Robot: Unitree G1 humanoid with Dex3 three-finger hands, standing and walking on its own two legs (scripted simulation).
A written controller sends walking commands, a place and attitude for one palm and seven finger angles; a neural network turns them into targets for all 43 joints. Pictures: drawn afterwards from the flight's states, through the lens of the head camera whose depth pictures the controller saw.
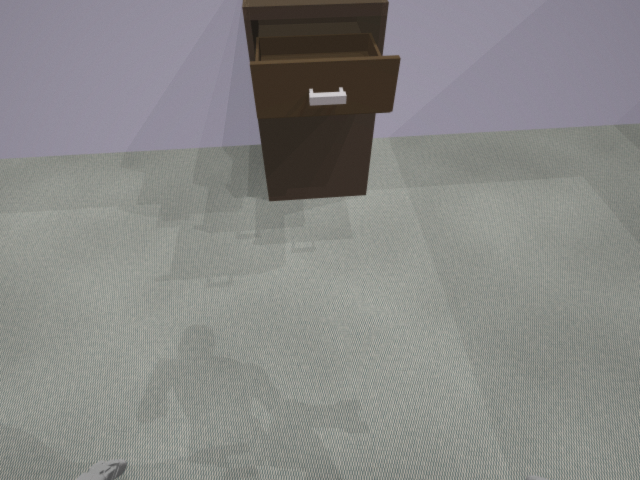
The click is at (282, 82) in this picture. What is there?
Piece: drawer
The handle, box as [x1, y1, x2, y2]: [309, 87, 346, 105]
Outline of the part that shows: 346,95 345,92 342,90 342,87 339,87 338,92 313,93 312,89 309,89 309,102 310,105 345,103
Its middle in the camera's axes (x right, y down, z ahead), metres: +0.01 -0.40 +1.08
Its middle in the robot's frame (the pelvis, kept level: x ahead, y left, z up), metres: +1.07 +0.04 -0.07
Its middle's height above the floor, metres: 0.70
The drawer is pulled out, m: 0.30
